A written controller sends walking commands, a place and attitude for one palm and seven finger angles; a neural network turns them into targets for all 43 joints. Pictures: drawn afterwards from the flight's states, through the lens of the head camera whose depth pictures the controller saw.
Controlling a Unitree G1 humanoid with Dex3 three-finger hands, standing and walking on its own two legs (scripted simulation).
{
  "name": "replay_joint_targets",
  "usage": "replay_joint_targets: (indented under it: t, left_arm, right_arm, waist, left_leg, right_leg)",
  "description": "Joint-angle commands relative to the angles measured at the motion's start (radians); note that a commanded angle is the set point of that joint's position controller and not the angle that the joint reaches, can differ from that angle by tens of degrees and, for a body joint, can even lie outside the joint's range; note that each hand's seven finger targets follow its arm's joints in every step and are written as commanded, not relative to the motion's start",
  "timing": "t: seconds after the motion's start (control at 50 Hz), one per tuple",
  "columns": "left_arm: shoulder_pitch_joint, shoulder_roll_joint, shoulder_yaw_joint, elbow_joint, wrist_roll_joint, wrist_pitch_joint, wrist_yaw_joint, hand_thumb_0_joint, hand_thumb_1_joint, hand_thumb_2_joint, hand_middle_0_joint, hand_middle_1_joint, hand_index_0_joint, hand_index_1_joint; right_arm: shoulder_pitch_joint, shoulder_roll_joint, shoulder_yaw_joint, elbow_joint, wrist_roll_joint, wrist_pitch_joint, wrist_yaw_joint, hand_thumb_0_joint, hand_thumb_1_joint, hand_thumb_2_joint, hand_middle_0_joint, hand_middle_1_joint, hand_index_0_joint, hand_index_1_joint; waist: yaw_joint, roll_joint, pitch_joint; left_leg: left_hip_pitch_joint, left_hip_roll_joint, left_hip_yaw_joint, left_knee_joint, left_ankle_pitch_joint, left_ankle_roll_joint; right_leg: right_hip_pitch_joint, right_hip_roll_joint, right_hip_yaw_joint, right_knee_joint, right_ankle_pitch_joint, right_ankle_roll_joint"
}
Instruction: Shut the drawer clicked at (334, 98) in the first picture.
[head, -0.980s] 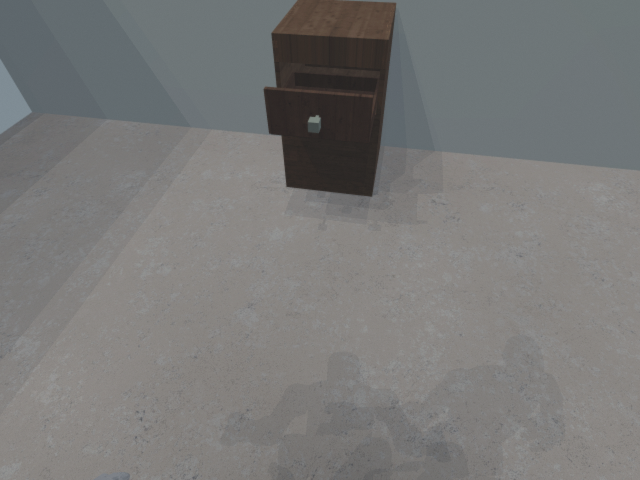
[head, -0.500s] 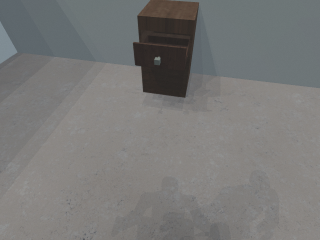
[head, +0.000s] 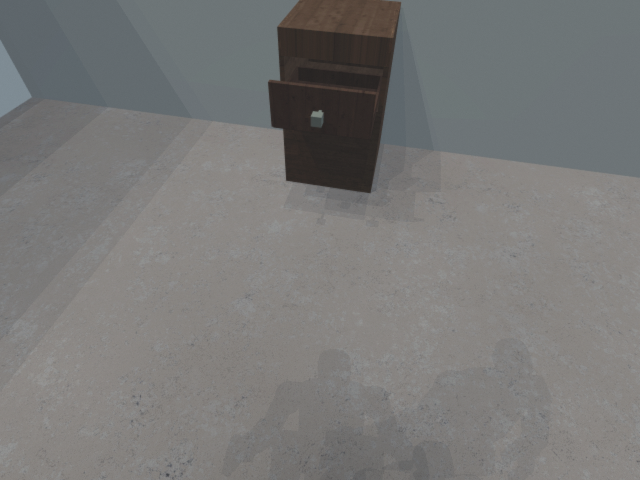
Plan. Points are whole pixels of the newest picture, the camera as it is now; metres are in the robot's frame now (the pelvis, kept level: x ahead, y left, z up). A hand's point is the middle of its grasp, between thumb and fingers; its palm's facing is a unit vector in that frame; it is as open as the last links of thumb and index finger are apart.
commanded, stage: look at it before walking up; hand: left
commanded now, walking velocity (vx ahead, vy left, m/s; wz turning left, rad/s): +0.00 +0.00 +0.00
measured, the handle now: (318, 116) +1.32 +0.09 -0.24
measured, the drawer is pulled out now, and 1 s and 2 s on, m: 0.23 0.23 0.23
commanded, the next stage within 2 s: walk to a spot facing it in 0.46 s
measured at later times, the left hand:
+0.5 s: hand out of the picture +0.04 +0.22 -0.16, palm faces -0.01 -0.96 -0.28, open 7.4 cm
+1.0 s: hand out of the picture +0.05 +0.21 -0.19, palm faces +0.00 -0.99 -0.12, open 7.4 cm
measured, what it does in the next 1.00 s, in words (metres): lifts its right foot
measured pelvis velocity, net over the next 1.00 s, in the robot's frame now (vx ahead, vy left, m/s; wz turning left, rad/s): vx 0.08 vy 0.04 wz -0.04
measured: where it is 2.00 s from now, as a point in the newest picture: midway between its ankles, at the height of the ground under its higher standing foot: (329, 418)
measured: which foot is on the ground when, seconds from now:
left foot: down 0.00-1.00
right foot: down 0.00-0.86, up 0.88-1.00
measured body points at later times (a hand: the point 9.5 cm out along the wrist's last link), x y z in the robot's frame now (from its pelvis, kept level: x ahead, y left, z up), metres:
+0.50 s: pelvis +0.01 +0.00 +0.00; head +0.01 +0.00 +0.45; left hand +0.04 +0.27 -0.14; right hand +0.06 -0.27 -0.15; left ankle +0.04 +0.14 -0.74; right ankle +0.03 -0.11 -0.74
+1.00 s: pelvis +0.08 +0.04 +0.00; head +0.08 +0.06 +0.45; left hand +0.05 +0.26 -0.17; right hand +0.02 -0.17 -0.15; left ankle +0.05 +0.12 -0.74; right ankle +0.07 -0.09 -0.67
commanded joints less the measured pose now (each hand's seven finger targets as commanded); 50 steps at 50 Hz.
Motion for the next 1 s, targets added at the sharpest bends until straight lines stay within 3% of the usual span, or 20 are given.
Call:
replay_joint_targets:
  t: [0.0,0.06,0.2,0.24,0.54,0.56,0.62,0.66,0.7,0.72,0.76,0.78,0.8,0.82,0.84,0.86,0.88,0.9,0.94,0.98]
  left_arm:
    - [0.007,0.169,0.034,-0.048,-0.001,-0.015,0.015,0.000,0.900,0.900,-0.200,-0.300,-0.200,-0.300]
    - [0.003,0.168,0.035,-0.048,-0.001,-0.017,0.015,0.000,0.900,0.900,-0.200,-0.300,-0.200,-0.300]
    - [0.004,0.168,0.033,-0.046,-0.001,-0.018,0.015,0.000,0.900,0.900,-0.200,-0.300,-0.200,-0.300]
    - [0.005,0.167,0.034,-0.044,-0.001,-0.017,0.015,0.000,0.900,0.900,-0.200,-0.300,-0.200,-0.300]
    - [0.017,0.166,0.030,-0.039,-0.003,-0.022,0.016,0.000,0.900,0.900,-0.200,-0.300,-0.200,-0.300]
    - [0.049,0.098,0.018,-0.021,-0.006,-0.016,0.018,0.000,0.900,0.900,-0.200,-0.300,-0.200,-0.300]
    - [0.107,0.104,0.030,-0.014,0.002,-0.001,0.009,0.000,0.900,0.900,-0.200,-0.300,-0.200,-0.300]
    - [0.160,0.129,0.050,-0.020,0.005,0.000,0.007,0.000,0.900,0.900,-0.200,-0.300,-0.200,-0.300]
    - [0.198,0.141,0.068,-0.030,0.007,-0.011,0.009,0.000,0.900,0.900,-0.200,-0.300,-0.200,-0.300]
    - [0.193,0.136,0.074,-0.038,0.010,-0.019,0.010,0.000,0.900,0.900,-0.200,-0.300,-0.200,-0.300]
    - [0.173,0.116,0.077,-0.048,0.011,-0.028,0.010,0.000,0.900,0.900,-0.200,-0.300,-0.200,-0.300]
    - [0.155,0.103,0.077,-0.052,0.010,-0.028,0.009,0.000,0.900,0.900,-0.200,-0.300,-0.200,-0.300]
    - [0.142,0.074,0.075,-0.057,0.009,-0.026,0.006,0.000,0.900,0.900,-0.200,-0.300,-0.200,-0.300]
    - [0.134,0.025,0.069,-0.069,0.006,-0.021,-0.001,0.000,0.900,0.900,-0.200,-0.300,-0.200,-0.300]
    - [0.088,-0.029,0.061,-0.101,0.006,-0.022,-0.006,0.000,0.900,0.900,-0.200,-0.300,-0.200,-0.300]
    - [0.012,-0.006,0.064,-0.129,0.019,-0.031,-0.003,0.000,0.900,0.900,-0.200,-0.300,-0.200,-0.300]
    - [0.007,-0.014,0.068,-0.118,0.019,-0.034,-0.009,0.000,0.900,0.900,-0.200,-0.300,-0.200,-0.300]
    - [0.013,-0.020,0.066,-0.106,0.020,-0.038,-0.018,0.000,0.900,0.900,-0.200,-0.300,-0.200,-0.300]
    - [0.063,-0.059,0.066,-0.077,0.021,-0.032,-0.025,0.000,0.900,0.900,-0.200,-0.300,-0.200,-0.300]
    - [0.069,-0.075,0.065,-0.069,0.017,-0.023,-0.029,0.000,0.900,0.900,-0.200,-0.300,-0.200,-0.300]
  right_arm:
    - [-0.001,-0.169,-0.030,-0.051,-0.002,-0.017,-0.009,0.000,-0.900,-0.900,0.200,0.300,0.200,0.300]
    - [-0.011,-0.175,-0.029,-0.054,-0.002,-0.018,-0.010,0.000,-0.900,-0.900,0.200,0.300,0.200,0.300]
    - [-0.017,-0.169,-0.028,-0.051,-0.001,-0.017,-0.010,0.000,-0.900,-0.900,0.200,0.300,0.200,0.300]
    - [-0.022,-0.171,-0.028,-0.052,-0.002,-0.017,-0.010,0.000,-0.900,-0.900,0.200,0.300,0.200,0.300]
    - [-0.023,-0.167,-0.023,-0.040,0.000,-0.018,-0.012,0.000,-0.900,-0.900,0.200,0.300,0.200,0.300]
    - [0.005,-0.095,-0.006,-0.023,-0.003,-0.012,-0.011,0.000,-0.900,-0.900,0.200,0.300,0.200,0.300]
    - [0.051,-0.067,-0.010,-0.020,-0.012,-0.002,-0.005,0.000,-0.900,-0.900,0.200,0.300,0.200,0.300]
    - [0.048,-0.054,-0.019,-0.041,-0.015,-0.002,-0.001,0.000,-0.900,-0.900,0.200,0.300,0.200,0.300]
    - [0.051,-0.044,-0.031,-0.064,-0.017,-0.008,0.005,0.000,-0.900,-0.900,0.200,0.300,0.200,0.300]
    - [0.049,-0.035,-0.035,-0.072,-0.015,-0.014,0.010,0.000,-0.900,-0.900,0.200,0.300,0.200,0.300]
    - [0.074,-0.010,-0.037,-0.078,-0.012,-0.026,0.016,0.000,-0.900,-0.900,0.200,0.300,0.200,0.300]
    - [0.123,0.008,-0.036,-0.065,-0.012,-0.033,0.016,0.000,-0.900,-0.900,0.200,0.300,0.200,0.300]
    - [0.193,0.010,-0.037,-0.041,-0.009,-0.040,0.012,0.000,-0.900,-0.900,0.200,0.300,0.200,0.300]
    - [0.287,-0.031,-0.049,-0.014,-0.014,-0.044,0.001,0.000,-0.900,-0.900,0.200,0.300,0.200,0.300]
    - [0.401,-0.111,-0.073,0.011,-0.025,-0.049,-0.007,0.000,-0.900,-0.900,0.200,0.300,0.200,0.300]
    - [0.426,-0.093,-0.065,0.016,-0.020,-0.052,-0.017,0.000,-0.900,-0.900,0.200,0.300,0.200,0.300]
    - [0.376,-0.054,-0.056,0.007,-0.014,-0.055,-0.021,0.000,-0.900,-0.900,0.200,0.300,0.200,0.300]
    - [0.342,-0.021,-0.050,-0.009,-0.010,-0.066,-0.023,0.000,-0.900,-0.900,0.200,0.300,0.200,0.300]
    - [0.317,0.017,-0.037,-0.005,-0.008,-0.087,-0.030,0.000,-0.900,-0.900,0.200,0.300,0.200,0.300]
    - [0.330,0.033,-0.032,0.010,-0.003,-0.099,-0.036,0.000,-0.900,-0.900,0.200,0.300,0.200,0.300]
  waist:
    - [0.001,-0.003,0.004]
    - [0.000,0.021,-0.003]
    - [0.000,-0.010,0.000]
    - [0.002,0.011,0.005]
    - [0.002,0.010,-0.014]
    - [0.002,-0.008,-0.037]
    - [0.016,-0.064,0.034]
    - [0.032,-0.150,0.088]
    - [0.031,-0.145,0.109]
    - [0.025,-0.133,0.121]
    - [0.003,-0.104,0.115]
    - [-0.024,-0.097,0.107]
    - [-0.048,-0.049,0.102]
    - [-0.076,0.112,0.103]
    - [-0.119,0.340,0.111]
    - [-0.120,0.257,0.151]
    - [-0.089,0.113,0.177]
    - [-0.068,0.040,0.171]
    - [-0.030,0.085,0.128]
    - [-0.017,0.111,0.098]
  left_leg:
    - [-0.031,0.086,-0.083,-0.099,-0.011,0.043]
    - [-0.024,0.088,-0.086,-0.104,-0.003,0.043]
    - [-0.012,0.086,-0.080,-0.099,0.027,0.041]
    - [-0.011,0.083,-0.078,-0.101,0.016,0.040]
    - [0.019,0.089,-0.063,-0.094,0.072,0.035]
    - [0.022,0.083,-0.050,-0.084,0.031,0.027]
    - [-0.089,0.031,-0.003,-0.008,-0.241,0.030]
    - [-0.175,0.004,0.055,0.139,-0.273,0.030]
    - [-0.224,0.021,0.076,0.257,-0.256,0.037]
    - [-0.238,0.039,0.076,0.287,-0.256,0.038]
    - [-0.153,0.049,0.095,0.217,-0.226,0.041]
    - [-0.043,0.043,0.113,0.130,-0.183,0.042]
    - [0.084,0.036,0.112,0.047,-0.188,0.044]
    - [0.164,0.124,-0.054,-0.071,-0.333,0.079]
    - [0.196,0.341,-0.377,-0.264,-0.520,0.161]
    - [0.177,0.410,-0.466,-0.316,-0.469,0.210]
    - [0.142,0.405,-0.408,-0.306,-0.427,0.230]
    - [0.135,0.382,-0.341,-0.294,-0.317,0.227]
    - [0.141,0.314,-0.171,-0.271,-0.091,0.194]
    - [0.148,0.276,-0.072,-0.257,0.044,0.190]
  right_leg:
    - [-0.016,-0.105,0.122,-0.119,-0.099,-0.021]
    - [-0.010,-0.105,0.120,-0.114,-0.076,-0.020]
    - [-0.004,-0.109,0.117,-0.121,-0.052,-0.020]
    - [-0.010,-0.111,0.119,-0.124,-0.064,-0.019]
    - [0.015,-0.115,0.122,-0.125,0.019,-0.022]
    - [0.025,-0.116,0.121,-0.133,-0.042,-0.013]
    - [0.002,-0.132,0.184,-0.168,-0.369,-0.044]
    - [-0.025,-0.201,0.289,-0.238,-0.521,-0.097]
    - [-0.031,-0.274,0.374,-0.278,-0.560,-0.157]
    - [-0.047,-0.292,0.375,-0.281,-0.533,-0.176]
    - [-0.096,-0.272,0.299,-0.236,-0.420,-0.178]
    - [-0.163,-0.242,0.244,-0.187,-0.397,-0.160]
    - [-0.245,-0.176,0.168,-0.103,-0.384,-0.131]
    - [-0.352,-0.084,0.090,0.084,-0.361,-0.089]
    - [-0.489,0.018,-0.063,0.409,-0.338,-0.037]
    - [-0.565,-0.028,0.012,0.582,-0.311,-0.042]
    - [-0.591,-0.076,0.041,0.664,-0.237,-0.046]
    - [-0.588,-0.099,0.042,0.682,-0.175,-0.041]
    - [-0.549,-0.113,0.026,0.698,-0.075,-0.018]
    - [-0.537,-0.116,0.007,0.692,-0.021,-0.001]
